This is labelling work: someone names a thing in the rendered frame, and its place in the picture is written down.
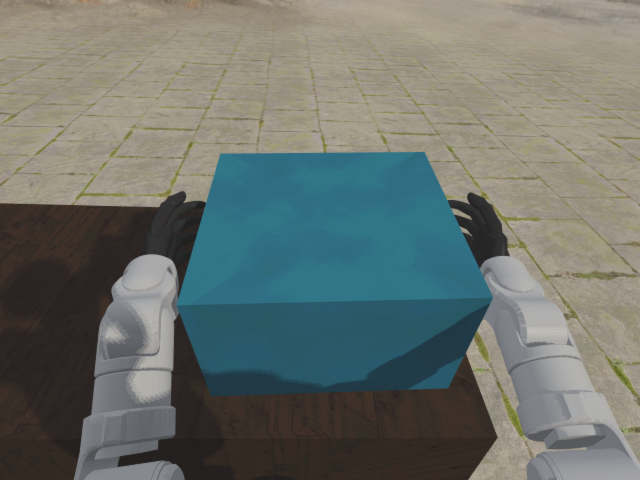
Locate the right robot hand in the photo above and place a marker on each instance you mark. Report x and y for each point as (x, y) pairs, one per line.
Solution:
(487, 238)

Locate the left robot forearm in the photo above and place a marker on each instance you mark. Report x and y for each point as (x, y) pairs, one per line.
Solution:
(131, 408)

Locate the robot right upper arm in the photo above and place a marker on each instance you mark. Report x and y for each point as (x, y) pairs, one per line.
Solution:
(590, 464)

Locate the robot left upper arm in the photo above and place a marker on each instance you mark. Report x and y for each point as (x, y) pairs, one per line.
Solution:
(158, 470)

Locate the carton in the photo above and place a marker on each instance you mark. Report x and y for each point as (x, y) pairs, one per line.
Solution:
(329, 272)

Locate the left robot hand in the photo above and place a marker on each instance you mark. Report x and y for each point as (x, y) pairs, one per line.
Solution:
(162, 237)

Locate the pedestal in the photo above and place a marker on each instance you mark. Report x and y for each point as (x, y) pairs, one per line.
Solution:
(58, 264)

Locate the right robot forearm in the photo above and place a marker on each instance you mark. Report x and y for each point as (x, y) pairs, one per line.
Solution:
(557, 402)

